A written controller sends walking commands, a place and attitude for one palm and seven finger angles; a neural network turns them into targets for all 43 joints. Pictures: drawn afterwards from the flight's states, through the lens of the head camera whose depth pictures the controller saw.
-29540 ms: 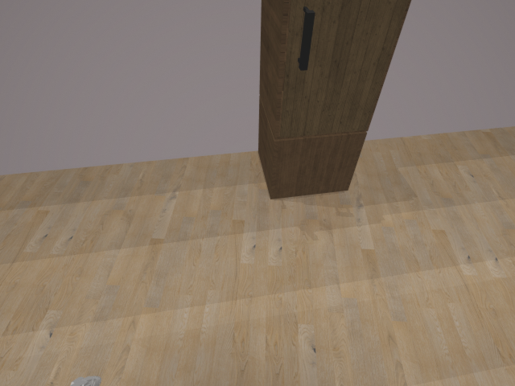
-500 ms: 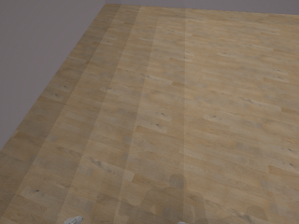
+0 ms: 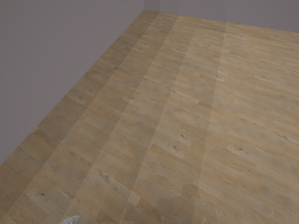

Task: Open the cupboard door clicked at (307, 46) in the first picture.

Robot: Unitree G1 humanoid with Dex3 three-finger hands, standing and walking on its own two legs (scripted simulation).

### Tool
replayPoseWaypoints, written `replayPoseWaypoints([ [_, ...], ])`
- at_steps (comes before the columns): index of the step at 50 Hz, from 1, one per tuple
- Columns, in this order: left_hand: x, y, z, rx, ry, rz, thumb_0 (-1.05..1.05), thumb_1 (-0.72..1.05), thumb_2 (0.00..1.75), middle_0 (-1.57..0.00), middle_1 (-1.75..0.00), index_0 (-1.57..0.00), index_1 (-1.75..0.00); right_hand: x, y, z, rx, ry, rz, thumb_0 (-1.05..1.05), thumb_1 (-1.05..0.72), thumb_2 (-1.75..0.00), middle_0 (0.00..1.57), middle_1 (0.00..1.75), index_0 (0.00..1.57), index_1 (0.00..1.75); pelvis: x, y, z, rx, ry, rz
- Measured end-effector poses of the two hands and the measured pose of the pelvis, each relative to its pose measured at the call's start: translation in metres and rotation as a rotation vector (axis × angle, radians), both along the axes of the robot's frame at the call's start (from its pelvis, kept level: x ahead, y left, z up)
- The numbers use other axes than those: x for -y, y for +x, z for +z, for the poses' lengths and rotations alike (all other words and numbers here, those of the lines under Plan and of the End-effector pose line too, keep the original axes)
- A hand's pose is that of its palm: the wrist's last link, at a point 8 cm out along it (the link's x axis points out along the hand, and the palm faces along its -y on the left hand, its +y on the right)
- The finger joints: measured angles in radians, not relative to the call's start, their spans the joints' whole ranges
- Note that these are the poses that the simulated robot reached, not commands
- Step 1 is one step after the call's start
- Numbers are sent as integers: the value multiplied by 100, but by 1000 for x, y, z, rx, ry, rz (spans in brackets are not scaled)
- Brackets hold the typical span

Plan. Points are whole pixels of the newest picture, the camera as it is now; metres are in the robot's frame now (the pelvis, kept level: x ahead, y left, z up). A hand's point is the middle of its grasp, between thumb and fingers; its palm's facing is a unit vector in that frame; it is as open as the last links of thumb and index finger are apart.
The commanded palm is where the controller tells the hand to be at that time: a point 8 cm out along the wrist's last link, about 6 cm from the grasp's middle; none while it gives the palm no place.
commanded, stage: turn to face it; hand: left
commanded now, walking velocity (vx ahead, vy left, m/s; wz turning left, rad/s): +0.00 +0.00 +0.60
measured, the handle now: out of the picture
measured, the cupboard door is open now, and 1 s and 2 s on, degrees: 47 47 47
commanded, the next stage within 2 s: none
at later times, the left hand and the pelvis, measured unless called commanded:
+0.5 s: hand out of the picture +0.06 +0.21 -0.15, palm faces +0.36 -0.89 -0.27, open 7.4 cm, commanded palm none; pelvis +0.05 -0.03 +0.00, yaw +20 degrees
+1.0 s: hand out of the picture +0.01 +0.17 -0.16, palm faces +0.63 -0.74 -0.24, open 7.4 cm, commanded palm none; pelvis +0.07 -0.05 +0.00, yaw +38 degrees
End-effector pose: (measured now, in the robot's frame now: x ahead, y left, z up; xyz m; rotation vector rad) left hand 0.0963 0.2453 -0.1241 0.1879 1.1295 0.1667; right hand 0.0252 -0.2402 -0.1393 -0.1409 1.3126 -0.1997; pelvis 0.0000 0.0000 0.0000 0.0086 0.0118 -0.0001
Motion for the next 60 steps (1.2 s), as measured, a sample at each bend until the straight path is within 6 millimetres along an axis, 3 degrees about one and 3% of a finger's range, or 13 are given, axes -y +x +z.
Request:
replayPoseWaypoints([
  [7, 5, -23, 10, -31, 14, 110, 0, 90, 90, -20, -30, -20, -30, 29, 76, 19, 35, -33, 114, 0, -92, -90, 20, 30, 20, 30, 11, 20, 12, 3, 28, 112],
  [11, 3, -51, 2, -100, -4, 173, 0, 90, 90, -20, -30, -20, -30, 21, 130, 28, 105, -47, 213, 0, -92, -90, 19, 30, 19, 30, 10, 29, 11, -2, 38, 161],
  [14, -5, -72, -13, -151, -21, 222, 0, 90, 90, -20, -30, -20, -30, 8, 167, 26, 183, -63, 290, 0, -91, -90, 19, 30, 19, 30, 2, 35, -1, -3, 15, 191],
  [16, -11, -82, -20, -187, -17, 247, 0, 90, 90, -20, -30, -20, -30, 2, 183, 25, 219, -69, 321, 0, -91, -90, 19, 30, 19, 30, 2, 36, -6, -2, 12, 215],
  [22, -14, -73, -6, -137, 9, 338, 1, 90, 90, -20, -30, -20, -30, -3, 192, 25, 168, -60, 412, 0, -91, -90, 20, 30, 20, 30, 15, 43, 2, 3, -11, 300],
  [28, 3, -59, 6, -30, 65, 382, 0, 90, 90, -20, -30, -20, -30, 8, 207, 6, 111, -8, 456, 0, -91, -90, 20, 30, 20, 30, 42, 58, -4, -5, 6, 381],
  [32, 23, -69, 11, -42, 63, 433, 0, 90, 90, -20, -30, -20, -30, 10, 224, 5, 93, 4, 489, 0, -91, -90, 20, 30, 20, 30, 48, 63, 0, 10, 14, 445],
  [37, 44, -85, 8, -76, 6, 495, 0, 90, 90, -20, -30, -20, -30, -7, 247, 21, 109, 13, 552, 0, -91, -90, 20, 30, 20, 30, 49, 70, 10, 2, 34, 509],
  [42, 49, -111, -14, -88, -53, 584, 0, 90, 90, -21, -30, -20, -30, -35, 270, 22, 175, -3, 658, 0, -91, -90, 20, 30, 20, 30, 40, 69, -3, -3, 0, 581],
  [45, 47, -122, -19, -120, -52, 629, 1, 90, 90, -21, -30, -20, -30, -42, 273, 24, 182, -15, 703, 0, -91, -90, 20, 30, 20, 30, 43, 69, -4, -1, 5, 611],
  [50, 46, -120, -4, -88, -23, 690, 1, 90, 90, -20, -30, -20, -30, -37, 272, 24, 132, -23, 752, 0, -91, -90, 20, 30, 20, 30, 54, 75, 5, 2, -10, 671],
  [55, 54, -115, 7, -28, 48, 724, 1, 90, 90, -20, -30, -20, -30, -24, 285, 8, 87, -2, 778, 0, -91, -90, 20, 30, 20, 30, 70, 88, -1, -10, 5, 730],
  [60, 79, -128, 14, -50, 53, 788, 0, 90, 90, -20, -30, -20, -30, -26, 305, 8, 63, -1, 826, 0, -91, -90, 20, 30, 20, 30, 77, 92, 4, 9, 14, 806],
])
